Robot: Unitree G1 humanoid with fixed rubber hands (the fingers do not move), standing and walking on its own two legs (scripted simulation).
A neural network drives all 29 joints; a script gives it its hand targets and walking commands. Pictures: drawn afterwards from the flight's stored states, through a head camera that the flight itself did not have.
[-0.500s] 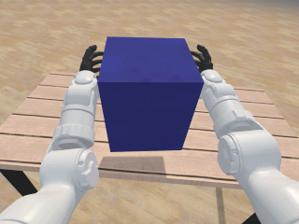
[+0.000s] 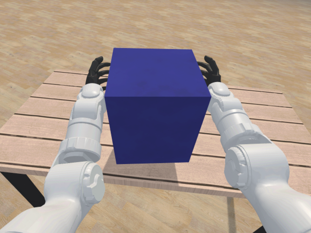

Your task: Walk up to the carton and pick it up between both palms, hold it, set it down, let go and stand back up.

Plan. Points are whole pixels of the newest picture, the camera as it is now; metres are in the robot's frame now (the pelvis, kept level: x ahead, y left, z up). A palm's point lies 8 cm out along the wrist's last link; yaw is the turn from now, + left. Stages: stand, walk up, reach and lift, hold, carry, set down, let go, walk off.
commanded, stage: set down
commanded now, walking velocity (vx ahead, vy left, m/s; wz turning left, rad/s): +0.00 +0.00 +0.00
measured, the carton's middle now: (153, 108) +0.41 +0.01 +0.13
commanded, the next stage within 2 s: none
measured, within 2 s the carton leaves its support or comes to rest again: rests again in 1.24 s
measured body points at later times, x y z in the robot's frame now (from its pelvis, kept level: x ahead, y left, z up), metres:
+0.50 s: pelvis +0.00 +0.00 +0.00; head -0.01 +0.01 +0.45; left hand +0.43 +0.17 +0.16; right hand +0.45 -0.14 +0.17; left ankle +0.00 +0.14 -0.75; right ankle -0.01 -0.09 -0.75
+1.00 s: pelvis +0.00 +0.00 +0.00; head +0.00 +0.01 +0.45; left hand +0.42 +0.17 +0.14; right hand +0.44 -0.14 +0.14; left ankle +0.00 +0.14 -0.75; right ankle -0.01 -0.09 -0.75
